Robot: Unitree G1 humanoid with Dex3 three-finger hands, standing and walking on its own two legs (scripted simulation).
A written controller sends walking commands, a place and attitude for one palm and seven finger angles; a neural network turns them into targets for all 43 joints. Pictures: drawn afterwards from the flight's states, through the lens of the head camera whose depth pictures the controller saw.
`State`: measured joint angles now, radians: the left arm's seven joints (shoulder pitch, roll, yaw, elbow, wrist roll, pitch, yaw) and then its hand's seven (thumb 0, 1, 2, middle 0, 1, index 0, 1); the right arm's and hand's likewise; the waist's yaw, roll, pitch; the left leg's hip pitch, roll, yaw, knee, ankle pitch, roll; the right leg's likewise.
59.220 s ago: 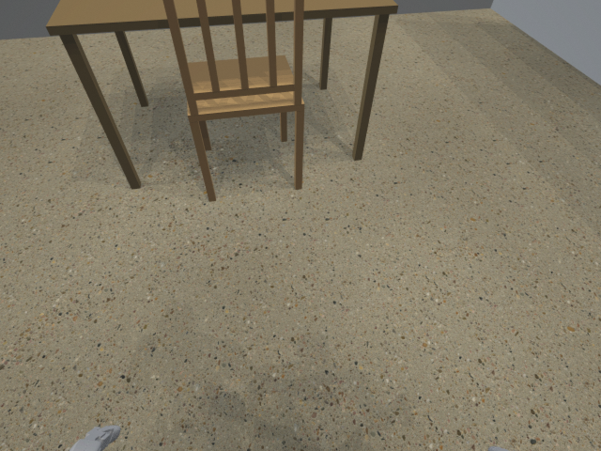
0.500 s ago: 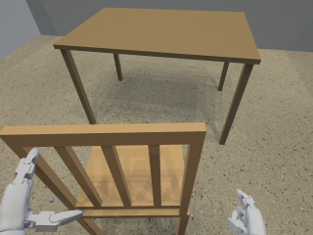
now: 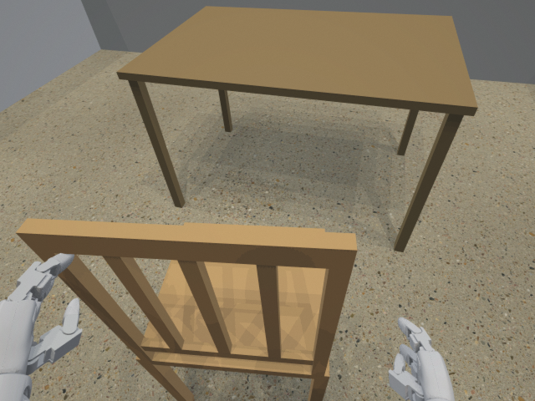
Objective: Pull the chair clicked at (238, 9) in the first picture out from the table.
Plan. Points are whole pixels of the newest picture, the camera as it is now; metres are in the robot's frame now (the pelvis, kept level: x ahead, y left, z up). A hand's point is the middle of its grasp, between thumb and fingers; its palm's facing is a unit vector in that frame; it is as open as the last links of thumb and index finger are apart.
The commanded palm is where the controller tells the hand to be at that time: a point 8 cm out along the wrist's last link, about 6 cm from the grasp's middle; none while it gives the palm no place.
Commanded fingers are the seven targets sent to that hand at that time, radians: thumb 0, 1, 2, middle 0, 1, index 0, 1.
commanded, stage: draw the hand back to the body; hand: left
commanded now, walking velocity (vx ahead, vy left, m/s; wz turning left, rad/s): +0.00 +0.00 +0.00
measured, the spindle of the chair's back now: (210, 311) +0.26 +0.15 -0.05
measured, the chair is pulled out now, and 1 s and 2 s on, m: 0.63 0.63 0.63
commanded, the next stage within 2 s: step back with the hand held close in 0.30 s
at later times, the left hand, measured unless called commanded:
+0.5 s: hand (74, 327) +0.16 +0.27 +0.09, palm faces +0.40 -0.77 -0.49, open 6.7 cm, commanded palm +0.13 +0.29 +0.18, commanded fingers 0.00 0.90 0.90 -0.20 -0.30 -0.20 -0.30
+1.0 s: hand out of the picture +0.10 +0.26 +0.22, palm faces +0.48 -0.69 -0.53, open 7.3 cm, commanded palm +0.05 +0.30 +0.18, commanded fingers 0.00 0.90 0.90 -0.20 -0.30 -0.20 -0.30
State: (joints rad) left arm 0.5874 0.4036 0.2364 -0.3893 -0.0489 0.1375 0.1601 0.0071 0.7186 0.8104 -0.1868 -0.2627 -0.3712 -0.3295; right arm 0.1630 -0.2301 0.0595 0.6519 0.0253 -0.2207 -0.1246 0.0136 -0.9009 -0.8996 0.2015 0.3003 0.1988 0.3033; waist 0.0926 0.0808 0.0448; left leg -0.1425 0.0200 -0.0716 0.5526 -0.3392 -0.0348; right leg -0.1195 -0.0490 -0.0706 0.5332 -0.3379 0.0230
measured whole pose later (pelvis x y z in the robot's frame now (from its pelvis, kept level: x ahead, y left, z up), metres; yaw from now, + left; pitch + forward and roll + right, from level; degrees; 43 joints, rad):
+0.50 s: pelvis +0.00 -0.01 +0.00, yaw +0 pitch -4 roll -1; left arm 0.53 0.38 0.26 -0.35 -0.06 0.13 0.14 0.01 0.89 0.89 -0.21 -0.30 -0.36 -0.36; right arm 0.17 -0.24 0.04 0.64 0.03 -0.21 -0.10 0.01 -0.90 -0.90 0.20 0.30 0.20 0.30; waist 0.10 0.08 0.07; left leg -0.14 0.03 -0.08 0.54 -0.33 -0.04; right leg -0.11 -0.04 -0.08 0.52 -0.33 0.02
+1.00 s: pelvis -0.09 +0.00 -0.01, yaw +1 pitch -1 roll -2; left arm 0.55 0.52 0.51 -0.66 -0.06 -0.20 0.18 0.01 0.88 0.89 -0.22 -0.30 -0.24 -0.31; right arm 0.17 -0.18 0.00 0.62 0.03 -0.12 -0.10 0.01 -0.90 -0.90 0.20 0.30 0.20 0.30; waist 0.05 0.03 0.06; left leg -0.39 0.03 -0.09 0.63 -0.24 -0.04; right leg -0.34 -0.03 -0.09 0.57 -0.21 0.01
